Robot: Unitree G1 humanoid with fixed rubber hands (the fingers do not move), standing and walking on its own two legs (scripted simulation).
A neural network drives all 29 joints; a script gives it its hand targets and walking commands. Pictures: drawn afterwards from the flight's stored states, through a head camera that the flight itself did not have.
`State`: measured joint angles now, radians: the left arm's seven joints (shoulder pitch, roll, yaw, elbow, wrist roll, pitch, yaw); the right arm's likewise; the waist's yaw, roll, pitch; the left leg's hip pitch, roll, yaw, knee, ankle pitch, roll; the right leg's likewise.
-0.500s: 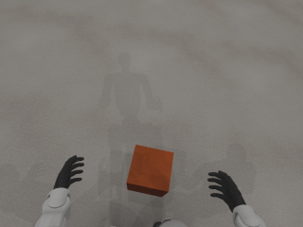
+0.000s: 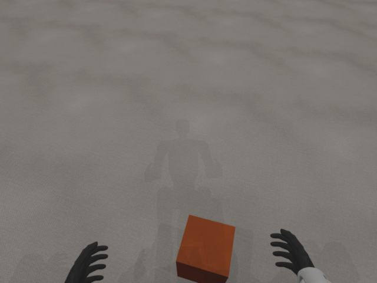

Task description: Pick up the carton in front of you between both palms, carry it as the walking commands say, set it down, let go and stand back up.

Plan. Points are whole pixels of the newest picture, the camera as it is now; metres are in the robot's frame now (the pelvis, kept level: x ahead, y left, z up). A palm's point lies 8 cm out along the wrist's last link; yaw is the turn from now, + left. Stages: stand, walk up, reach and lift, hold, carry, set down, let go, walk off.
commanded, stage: let go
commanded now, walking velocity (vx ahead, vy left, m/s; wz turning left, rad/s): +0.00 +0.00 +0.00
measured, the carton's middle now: (205, 252) +0.38 -0.08 -0.65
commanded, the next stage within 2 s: stand in 0.18 s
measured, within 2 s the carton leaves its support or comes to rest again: neither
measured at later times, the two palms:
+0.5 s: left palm out of the picture +0.11 +0.29 -0.08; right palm out of the picture +0.14 -0.29 -0.10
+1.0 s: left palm out of the picture +0.11 +0.29 -0.09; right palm out of the picture +0.13 -0.30 -0.10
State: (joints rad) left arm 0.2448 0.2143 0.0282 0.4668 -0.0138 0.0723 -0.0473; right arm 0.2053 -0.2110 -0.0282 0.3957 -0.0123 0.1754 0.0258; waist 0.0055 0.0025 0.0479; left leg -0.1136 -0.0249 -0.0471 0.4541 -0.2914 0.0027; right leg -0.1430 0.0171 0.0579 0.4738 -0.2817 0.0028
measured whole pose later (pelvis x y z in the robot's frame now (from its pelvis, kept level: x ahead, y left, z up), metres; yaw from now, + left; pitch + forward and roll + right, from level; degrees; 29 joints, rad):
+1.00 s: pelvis +0.01 -0.01 +0.00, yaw +1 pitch -2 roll +0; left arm 0.17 0.34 0.04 0.86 0.02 0.01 0.02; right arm 0.15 -0.36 -0.01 0.87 -0.03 -0.01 -0.03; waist 0.01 0.03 0.02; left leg -0.12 -0.01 -0.07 0.43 -0.28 -0.01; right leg -0.13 0.03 0.03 0.44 -0.27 -0.01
